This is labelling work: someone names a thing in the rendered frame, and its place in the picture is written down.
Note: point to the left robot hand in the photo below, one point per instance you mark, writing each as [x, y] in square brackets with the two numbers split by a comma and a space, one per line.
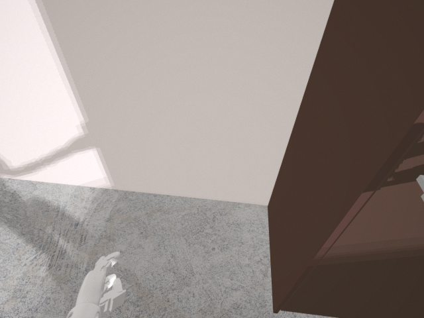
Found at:
[96, 284]

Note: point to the left robot forearm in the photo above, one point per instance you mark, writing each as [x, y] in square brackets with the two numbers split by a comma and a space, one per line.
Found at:
[85, 310]

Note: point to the wardrobe door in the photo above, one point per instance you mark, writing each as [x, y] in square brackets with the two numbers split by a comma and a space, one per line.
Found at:
[375, 267]

